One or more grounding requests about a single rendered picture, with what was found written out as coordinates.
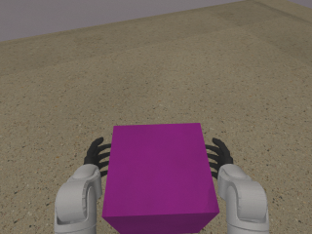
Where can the left robot hand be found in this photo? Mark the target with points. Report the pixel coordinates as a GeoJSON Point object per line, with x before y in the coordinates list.
{"type": "Point", "coordinates": [93, 157]}

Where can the robot left forearm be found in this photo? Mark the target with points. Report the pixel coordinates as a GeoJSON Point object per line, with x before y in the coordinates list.
{"type": "Point", "coordinates": [76, 202]}

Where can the right robot hand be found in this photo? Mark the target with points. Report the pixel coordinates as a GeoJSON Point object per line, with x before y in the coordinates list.
{"type": "Point", "coordinates": [223, 157]}

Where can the carton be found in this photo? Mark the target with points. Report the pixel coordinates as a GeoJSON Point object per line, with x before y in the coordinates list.
{"type": "Point", "coordinates": [159, 180]}

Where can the robot right forearm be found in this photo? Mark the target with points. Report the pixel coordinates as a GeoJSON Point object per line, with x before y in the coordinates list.
{"type": "Point", "coordinates": [246, 201]}

